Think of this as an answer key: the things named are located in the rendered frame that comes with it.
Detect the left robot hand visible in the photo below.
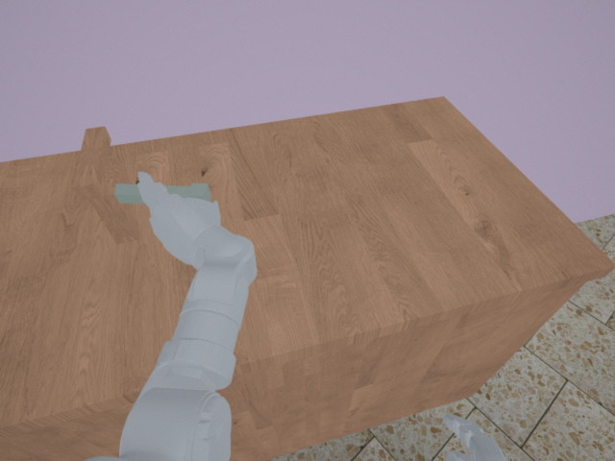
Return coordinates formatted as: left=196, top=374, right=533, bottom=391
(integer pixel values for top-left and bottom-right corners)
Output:
left=137, top=172, right=221, bottom=265

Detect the tap lever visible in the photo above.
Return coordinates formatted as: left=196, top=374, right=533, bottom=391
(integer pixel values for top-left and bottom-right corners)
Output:
left=114, top=183, right=211, bottom=204

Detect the counter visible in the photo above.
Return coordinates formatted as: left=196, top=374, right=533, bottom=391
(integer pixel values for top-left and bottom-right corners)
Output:
left=0, top=96, right=615, bottom=461

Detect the left robot upper arm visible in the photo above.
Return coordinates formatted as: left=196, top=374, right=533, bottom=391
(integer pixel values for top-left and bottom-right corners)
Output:
left=84, top=388, right=232, bottom=461

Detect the left robot forearm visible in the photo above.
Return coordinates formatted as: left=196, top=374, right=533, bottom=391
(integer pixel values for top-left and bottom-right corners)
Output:
left=119, top=226, right=258, bottom=456

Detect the right robot hand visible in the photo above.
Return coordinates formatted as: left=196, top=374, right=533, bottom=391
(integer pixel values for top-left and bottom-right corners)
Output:
left=444, top=414, right=506, bottom=461

